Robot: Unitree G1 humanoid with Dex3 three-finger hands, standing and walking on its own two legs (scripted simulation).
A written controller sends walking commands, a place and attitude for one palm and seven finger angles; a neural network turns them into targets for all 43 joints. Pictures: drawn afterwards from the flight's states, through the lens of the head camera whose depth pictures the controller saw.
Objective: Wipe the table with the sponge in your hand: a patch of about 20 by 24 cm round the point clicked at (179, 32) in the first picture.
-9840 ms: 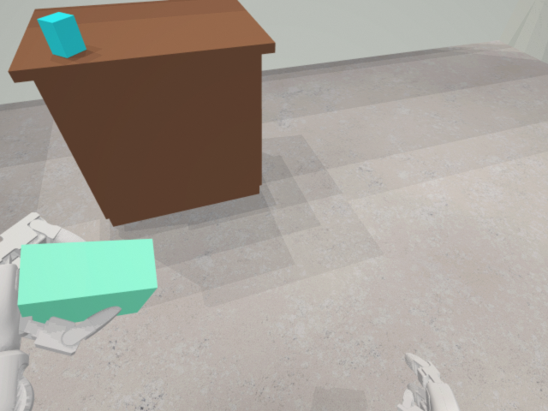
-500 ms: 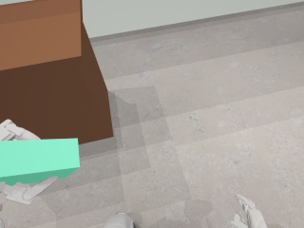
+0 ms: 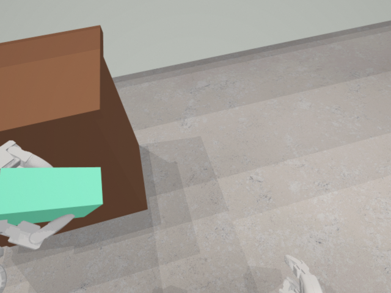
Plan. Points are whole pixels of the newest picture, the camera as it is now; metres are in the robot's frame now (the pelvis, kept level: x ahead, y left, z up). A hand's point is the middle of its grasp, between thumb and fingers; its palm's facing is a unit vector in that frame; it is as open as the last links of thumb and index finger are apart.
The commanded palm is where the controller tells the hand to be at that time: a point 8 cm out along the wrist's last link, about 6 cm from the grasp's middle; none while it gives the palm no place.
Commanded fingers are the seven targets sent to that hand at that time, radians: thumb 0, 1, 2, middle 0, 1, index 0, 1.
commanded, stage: take the last steps up to it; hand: left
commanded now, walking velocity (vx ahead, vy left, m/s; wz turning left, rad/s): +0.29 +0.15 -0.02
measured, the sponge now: (64, 196) +0.23 +0.21 +0.16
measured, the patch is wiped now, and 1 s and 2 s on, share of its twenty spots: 0.00 0.00 0.00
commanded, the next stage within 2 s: come to a stop and stand still in 1.02 s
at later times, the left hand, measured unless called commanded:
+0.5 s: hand (24, 141) +0.32 +0.32 +0.18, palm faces +0.42 -0.80 -0.44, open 10.0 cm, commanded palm +0.26 +0.34 +0.20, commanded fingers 0.00 0.10 1.30 -1.20 -1.60 -1.20 -1.60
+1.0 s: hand (29, 132) +0.35 +0.34 +0.17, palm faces +0.34 -0.83 -0.45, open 10.0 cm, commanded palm +0.30 +0.39 +0.20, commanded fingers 0.00 0.10 1.30 -1.20 -1.60 -1.20 -1.60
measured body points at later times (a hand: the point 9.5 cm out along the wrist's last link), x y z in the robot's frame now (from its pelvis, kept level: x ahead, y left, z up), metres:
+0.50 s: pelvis +0.09 +0.07 +0.01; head +0.11 +0.07 +0.46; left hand +0.29 +0.36 +0.21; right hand +0.25 -0.17 -0.08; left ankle +0.13 +0.18 -0.72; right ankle +0.04 -0.04 -0.67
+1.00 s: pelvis +0.13 +0.11 +0.02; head +0.18 +0.11 +0.47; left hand +0.33 +0.38 +0.19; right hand +0.29 -0.16 -0.07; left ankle +0.18 +0.26 -0.69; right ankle +0.13 -0.01 -0.72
